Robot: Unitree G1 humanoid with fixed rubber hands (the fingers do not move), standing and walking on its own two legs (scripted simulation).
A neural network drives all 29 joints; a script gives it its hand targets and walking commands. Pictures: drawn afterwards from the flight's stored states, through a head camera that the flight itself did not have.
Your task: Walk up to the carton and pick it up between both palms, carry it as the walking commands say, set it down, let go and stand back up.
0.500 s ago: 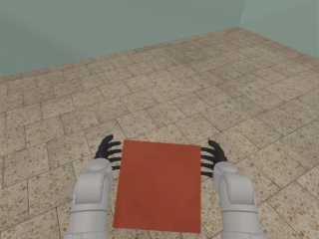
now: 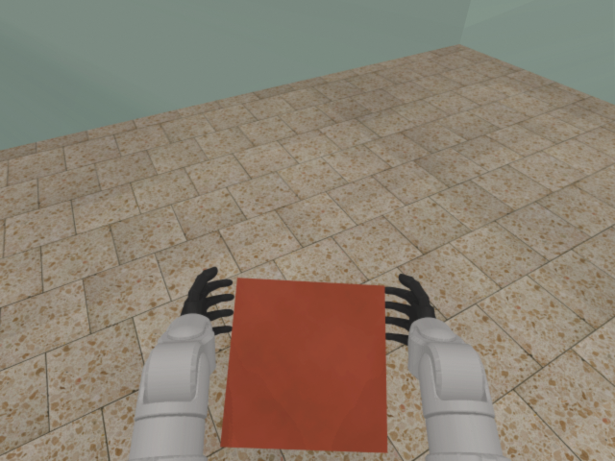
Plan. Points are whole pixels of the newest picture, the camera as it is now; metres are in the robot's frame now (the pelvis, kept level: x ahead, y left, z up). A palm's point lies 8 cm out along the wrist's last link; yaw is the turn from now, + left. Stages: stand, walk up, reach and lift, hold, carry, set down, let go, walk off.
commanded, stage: carry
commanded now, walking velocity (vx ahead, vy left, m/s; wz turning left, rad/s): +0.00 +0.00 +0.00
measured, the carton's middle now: (304, 357) +0.30 +0.00 -0.06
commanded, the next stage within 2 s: none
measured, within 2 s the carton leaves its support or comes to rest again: neither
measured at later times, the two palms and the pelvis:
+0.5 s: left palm (201, 320) +0.30 +0.13 +0.06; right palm (423, 325) +0.29 -0.15 +0.05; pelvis +0.01 +0.00 +0.00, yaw +0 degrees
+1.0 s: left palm (196, 317) +0.30 +0.14 +0.07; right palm (419, 324) +0.29 -0.15 +0.05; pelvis +0.00 +0.00 +0.00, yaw -1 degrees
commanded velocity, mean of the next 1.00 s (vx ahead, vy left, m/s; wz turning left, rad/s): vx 0.00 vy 0.00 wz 0.00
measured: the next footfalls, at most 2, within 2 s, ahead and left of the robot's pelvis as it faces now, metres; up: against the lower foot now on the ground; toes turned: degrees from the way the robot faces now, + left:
none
